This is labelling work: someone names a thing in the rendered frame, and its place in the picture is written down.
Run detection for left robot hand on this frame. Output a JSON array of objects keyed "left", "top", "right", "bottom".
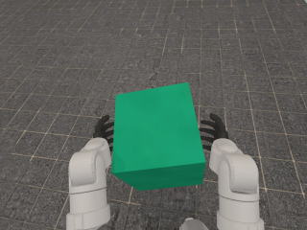
[{"left": 93, "top": 115, "right": 114, "bottom": 151}]

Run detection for robot left forearm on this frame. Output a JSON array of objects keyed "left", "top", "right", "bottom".
[{"left": 66, "top": 137, "right": 112, "bottom": 230}]

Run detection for carton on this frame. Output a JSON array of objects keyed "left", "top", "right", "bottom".
[{"left": 111, "top": 82, "right": 206, "bottom": 191}]

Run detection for right robot hand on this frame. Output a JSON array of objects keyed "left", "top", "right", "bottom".
[{"left": 199, "top": 113, "right": 229, "bottom": 151}]

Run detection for robot right forearm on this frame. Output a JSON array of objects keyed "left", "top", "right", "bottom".
[{"left": 209, "top": 138, "right": 265, "bottom": 230}]

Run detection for robot right thigh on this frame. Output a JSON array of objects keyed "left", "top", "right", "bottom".
[{"left": 179, "top": 219, "right": 209, "bottom": 230}]

